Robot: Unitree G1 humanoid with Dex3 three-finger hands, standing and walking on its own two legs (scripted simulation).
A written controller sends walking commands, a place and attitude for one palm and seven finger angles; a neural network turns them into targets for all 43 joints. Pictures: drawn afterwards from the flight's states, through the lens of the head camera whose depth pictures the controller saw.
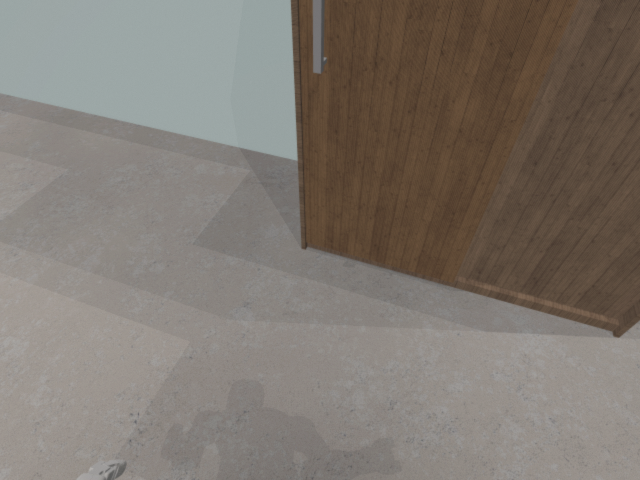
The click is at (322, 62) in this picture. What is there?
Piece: wardrobe's sliding door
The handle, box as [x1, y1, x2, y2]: [313, 0, 326, 73]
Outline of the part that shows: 313,0 313,72 320,73 323,70 323,65 326,62 326,58 323,56 324,0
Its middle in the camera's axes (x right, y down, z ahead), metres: +0.00 -0.52 +0.94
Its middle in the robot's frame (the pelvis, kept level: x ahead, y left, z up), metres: +1.07 +0.05 +0.13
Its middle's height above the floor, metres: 0.90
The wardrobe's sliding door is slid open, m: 0.00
